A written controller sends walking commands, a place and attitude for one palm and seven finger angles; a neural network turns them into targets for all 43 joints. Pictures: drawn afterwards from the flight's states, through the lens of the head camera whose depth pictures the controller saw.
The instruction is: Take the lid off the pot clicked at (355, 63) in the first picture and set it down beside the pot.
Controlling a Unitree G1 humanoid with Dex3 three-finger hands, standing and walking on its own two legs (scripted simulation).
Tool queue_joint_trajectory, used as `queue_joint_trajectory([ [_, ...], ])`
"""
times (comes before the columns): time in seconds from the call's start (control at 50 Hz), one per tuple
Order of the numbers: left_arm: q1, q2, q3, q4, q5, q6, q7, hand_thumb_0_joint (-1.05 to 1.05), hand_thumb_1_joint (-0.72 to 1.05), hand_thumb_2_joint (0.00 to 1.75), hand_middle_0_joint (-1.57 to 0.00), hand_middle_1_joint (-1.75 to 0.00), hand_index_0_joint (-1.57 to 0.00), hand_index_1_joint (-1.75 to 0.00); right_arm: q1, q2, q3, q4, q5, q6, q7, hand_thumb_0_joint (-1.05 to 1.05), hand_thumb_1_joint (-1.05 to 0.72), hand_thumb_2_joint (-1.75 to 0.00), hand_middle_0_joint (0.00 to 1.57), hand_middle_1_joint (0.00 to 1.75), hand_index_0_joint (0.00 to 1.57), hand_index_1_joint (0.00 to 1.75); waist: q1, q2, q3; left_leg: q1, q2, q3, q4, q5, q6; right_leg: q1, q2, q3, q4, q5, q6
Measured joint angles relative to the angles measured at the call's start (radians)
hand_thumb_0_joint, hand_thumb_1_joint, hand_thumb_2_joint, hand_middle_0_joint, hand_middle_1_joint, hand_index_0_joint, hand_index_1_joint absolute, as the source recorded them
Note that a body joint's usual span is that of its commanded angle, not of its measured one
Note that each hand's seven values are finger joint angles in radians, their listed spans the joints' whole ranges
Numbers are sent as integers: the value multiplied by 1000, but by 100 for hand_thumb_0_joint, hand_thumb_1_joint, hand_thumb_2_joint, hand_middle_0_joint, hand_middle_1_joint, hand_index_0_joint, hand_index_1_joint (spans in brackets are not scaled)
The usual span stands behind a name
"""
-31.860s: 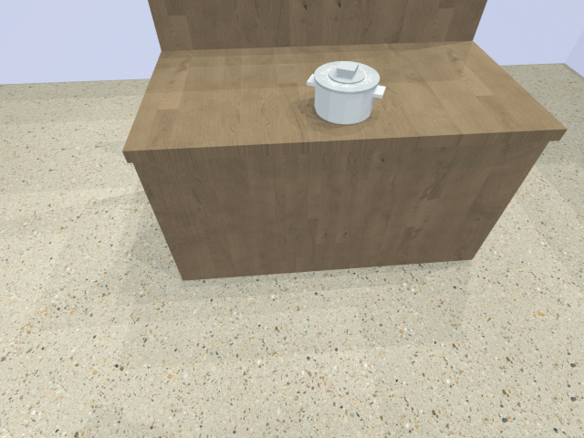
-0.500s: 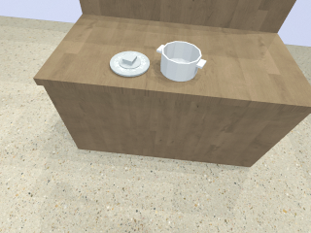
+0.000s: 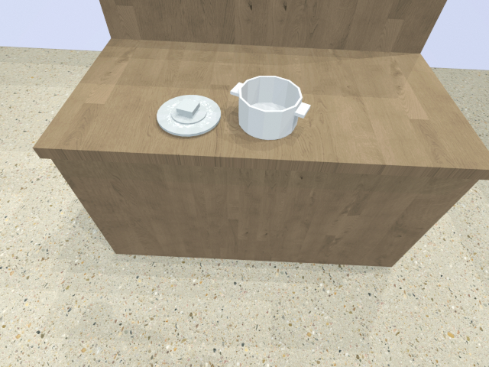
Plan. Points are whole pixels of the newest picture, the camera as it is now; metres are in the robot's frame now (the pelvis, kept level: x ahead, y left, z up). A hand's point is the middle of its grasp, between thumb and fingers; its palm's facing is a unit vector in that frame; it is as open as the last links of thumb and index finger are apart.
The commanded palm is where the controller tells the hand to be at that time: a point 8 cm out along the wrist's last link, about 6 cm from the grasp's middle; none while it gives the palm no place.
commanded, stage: let the arm hang, fingers relaxed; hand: left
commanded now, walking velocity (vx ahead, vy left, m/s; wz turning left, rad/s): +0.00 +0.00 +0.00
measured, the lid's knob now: (188, 107) +0.77 +0.19 -0.05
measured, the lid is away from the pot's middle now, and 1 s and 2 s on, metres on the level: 0.23 0.23 0.23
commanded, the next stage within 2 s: look to check the result in 1.18 s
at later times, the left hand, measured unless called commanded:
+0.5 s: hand out of the picture +0.00 +0.17 -0.17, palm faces +0.04 -0.98 -0.19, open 7.3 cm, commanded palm none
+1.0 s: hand out of the picture -0.03 +0.17 -0.17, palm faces +0.04 -0.98 -0.17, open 7.3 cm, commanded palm none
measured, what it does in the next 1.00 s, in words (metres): stands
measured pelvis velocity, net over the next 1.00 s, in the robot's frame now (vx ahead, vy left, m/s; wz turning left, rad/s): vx -0.03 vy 0.00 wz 0.00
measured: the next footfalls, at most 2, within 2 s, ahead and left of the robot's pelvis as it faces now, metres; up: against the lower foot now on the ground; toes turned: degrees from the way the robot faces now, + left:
none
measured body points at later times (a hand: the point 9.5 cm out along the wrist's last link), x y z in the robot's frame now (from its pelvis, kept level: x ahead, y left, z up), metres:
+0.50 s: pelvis -0.02 +0.00 +0.01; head +0.00 +0.00 +0.45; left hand +0.00 +0.22 -0.16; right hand -0.03 -0.22 -0.15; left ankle -0.06 +0.11 -0.73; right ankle -0.06 -0.13 -0.73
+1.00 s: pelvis -0.03 +0.00 +0.01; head -0.01 +0.01 +0.46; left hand -0.03 +0.22 -0.16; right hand -0.04 -0.21 -0.15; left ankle -0.06 +0.11 -0.73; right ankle -0.06 -0.13 -0.73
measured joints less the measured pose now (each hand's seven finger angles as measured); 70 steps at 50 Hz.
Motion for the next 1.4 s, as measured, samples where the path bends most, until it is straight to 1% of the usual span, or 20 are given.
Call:
queue_joint_trajectory([
  [0.14, 9, 2, 3, 15, -2, 3, 1, 0, 91, 90, -20, -30, -20, -30, 29, 16, 6, 24, 0, 1, 1, 0, -91, -90, 20, 30, 20, 30, -3, 1, 1, 9, 4, 2, -12, 11, -2, 7, 4, 2, -12, 11, -3],
  [0.36, 39, 0, 2, 50, -2, 0, 3, 0, 92, 90, -20, -30, -20, -30, 26, 32, 10, 38, 2, -3, 2, 0, -91, -90, 20, 30, 20, 30, 4, 1, 1, 9, 8, 2, -36, 36, -5, 9, 8, 1, -40, 39, -5],
  [0.7, 71, -20, -9, 96, 1, -1, 0, 1, 92, 90, -20, -30, -20, -30, 0, 20, 10, 46, 3, -8, -1, 1, -92, -90, 20, 30, 20, 30, 16, -8, 7, 3, 5, 2, -55, 64, -1, 5, 5, 1, -63, 70, 0],
  [1.12, 61, -19, -8, 104, 1, -6, 3, 1, 92, 90, -20, -30, -20, -30, 11, 35, 15, 63, 4, -13, -1, 1, -92, -90, 20, 30, 20, 30, 11, -3, 9, -6, -4, 3, -65, 79, 7, -4, -4, 2, -70, 82, 7],
  [1.4, 63, -20, -8, 103, 1, -6, 4, 1, 93, 90, -20, -30, -20, -30, 14, 34, 15, 66, 4, -14, -2, 1, -92, -90, 20, 30, 20, 30, 12, -1, 2, -6, -7, 1, -69, 84, 7, -5, -7, 0, -69, 84, 8],
])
